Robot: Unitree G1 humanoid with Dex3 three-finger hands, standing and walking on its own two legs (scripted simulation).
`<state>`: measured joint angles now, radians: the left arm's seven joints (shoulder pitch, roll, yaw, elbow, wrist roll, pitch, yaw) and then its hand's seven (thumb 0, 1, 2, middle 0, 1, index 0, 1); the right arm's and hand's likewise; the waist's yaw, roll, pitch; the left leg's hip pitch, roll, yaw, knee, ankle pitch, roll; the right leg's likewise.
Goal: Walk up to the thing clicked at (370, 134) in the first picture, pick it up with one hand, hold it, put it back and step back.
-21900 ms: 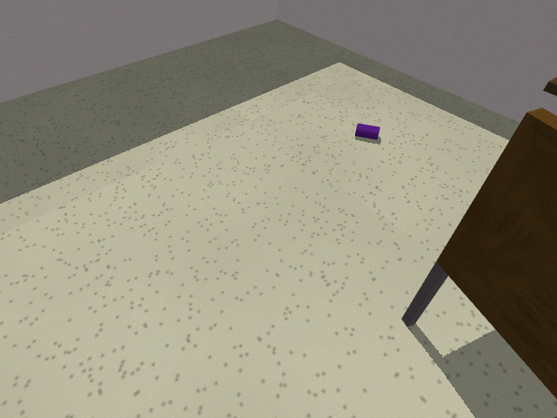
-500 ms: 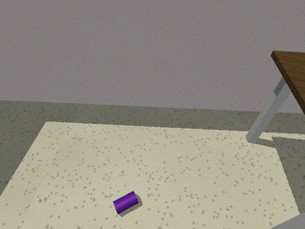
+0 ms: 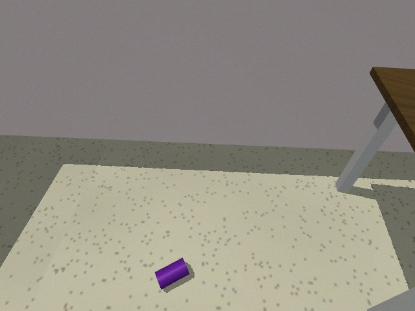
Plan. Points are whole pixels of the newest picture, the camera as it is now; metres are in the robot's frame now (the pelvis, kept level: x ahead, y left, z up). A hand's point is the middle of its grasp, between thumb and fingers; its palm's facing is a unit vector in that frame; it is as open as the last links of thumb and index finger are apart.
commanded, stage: stand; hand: left
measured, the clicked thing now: (172, 273) +0.43 +0.19 -0.74
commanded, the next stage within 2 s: walk up in 0.08 s
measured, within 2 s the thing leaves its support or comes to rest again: neither
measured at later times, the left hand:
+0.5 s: hand out of the picture +0.05 +0.21 -0.16, palm faces +0.00 -0.94 -0.34, open 7.4 cm
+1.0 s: hand out of the picture +0.06 +0.19 -0.15, palm faces +0.05 -0.92 -0.39, open 7.4 cm
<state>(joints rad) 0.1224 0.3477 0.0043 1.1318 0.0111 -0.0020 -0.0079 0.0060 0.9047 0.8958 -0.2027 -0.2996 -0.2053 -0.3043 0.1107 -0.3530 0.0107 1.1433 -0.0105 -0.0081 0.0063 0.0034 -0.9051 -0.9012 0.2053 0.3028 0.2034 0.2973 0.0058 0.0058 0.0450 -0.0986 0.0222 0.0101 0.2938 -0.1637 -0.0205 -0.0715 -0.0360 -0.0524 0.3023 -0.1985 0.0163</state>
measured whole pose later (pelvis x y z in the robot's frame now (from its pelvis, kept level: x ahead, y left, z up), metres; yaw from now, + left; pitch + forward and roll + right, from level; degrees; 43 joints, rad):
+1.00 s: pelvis +0.00 -0.07 -0.01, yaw +2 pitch -4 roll +0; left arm 0.15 0.36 0.02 1.03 0.01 0.00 0.00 0.01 0.90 0.90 -0.20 -0.30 -0.21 -0.30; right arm 0.10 -0.37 -0.02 0.99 -0.01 0.01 0.01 0.00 -0.90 -0.90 0.21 0.30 0.21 0.30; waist 0.01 0.03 0.08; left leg -0.17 0.03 0.00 0.50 -0.27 -0.03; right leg -0.14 -0.04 0.01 0.50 -0.30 0.03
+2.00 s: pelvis -0.01 -0.06 +0.00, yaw +1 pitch -3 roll +0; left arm 0.13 0.36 0.00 1.11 0.02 -0.02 0.01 0.01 0.90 0.90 -0.20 -0.30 -0.21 -0.30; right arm 0.09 -0.36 -0.04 1.08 -0.01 0.03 0.03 0.00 -0.91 -0.90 0.20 0.30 0.20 0.30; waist 0.01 0.02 0.07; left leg -0.14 0.02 0.03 0.37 -0.19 -0.01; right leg -0.11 -0.05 0.04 0.37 -0.22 0.05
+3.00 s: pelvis -0.01 -0.07 +0.00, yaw +2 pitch -2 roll +0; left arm 0.13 0.36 0.00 1.12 0.01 0.00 -0.01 0.01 0.90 0.90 -0.20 -0.30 -0.21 -0.30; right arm 0.11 -0.35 -0.01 1.13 -0.01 -0.01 0.01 0.00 -0.91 -0.90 0.21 0.30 0.20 0.30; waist 0.00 0.01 0.05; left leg -0.12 0.03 0.01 0.32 -0.16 -0.03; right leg -0.09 -0.04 0.02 0.32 -0.19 0.04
